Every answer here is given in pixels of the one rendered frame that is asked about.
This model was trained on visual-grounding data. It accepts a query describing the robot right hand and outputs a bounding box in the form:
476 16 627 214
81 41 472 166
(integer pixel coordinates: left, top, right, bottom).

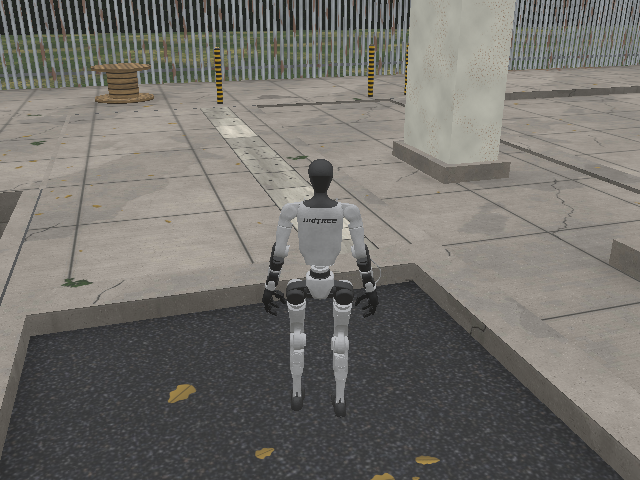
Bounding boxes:
355 289 379 318

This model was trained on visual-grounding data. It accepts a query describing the left robot forearm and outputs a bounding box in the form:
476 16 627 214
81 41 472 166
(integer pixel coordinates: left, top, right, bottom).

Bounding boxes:
265 242 284 291

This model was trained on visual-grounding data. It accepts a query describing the right robot foot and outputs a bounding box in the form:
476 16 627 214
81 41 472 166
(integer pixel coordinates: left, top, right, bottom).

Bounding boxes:
331 391 346 418

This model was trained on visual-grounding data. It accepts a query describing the robot left hand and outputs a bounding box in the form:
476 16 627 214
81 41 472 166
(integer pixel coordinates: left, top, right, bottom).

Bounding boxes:
262 288 286 316

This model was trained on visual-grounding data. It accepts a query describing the robot left upper arm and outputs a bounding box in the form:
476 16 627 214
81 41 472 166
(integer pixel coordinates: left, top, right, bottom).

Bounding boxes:
273 202 300 258

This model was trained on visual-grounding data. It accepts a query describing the robot left thigh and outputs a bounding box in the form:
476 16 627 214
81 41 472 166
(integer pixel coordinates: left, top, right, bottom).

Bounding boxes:
286 279 306 350

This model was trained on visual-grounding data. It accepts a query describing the robot right upper arm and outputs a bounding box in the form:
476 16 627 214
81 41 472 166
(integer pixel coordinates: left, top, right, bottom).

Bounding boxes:
341 203 367 259

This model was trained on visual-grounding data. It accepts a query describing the right robot forearm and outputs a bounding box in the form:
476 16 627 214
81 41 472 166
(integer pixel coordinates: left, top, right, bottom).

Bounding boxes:
356 244 376 292

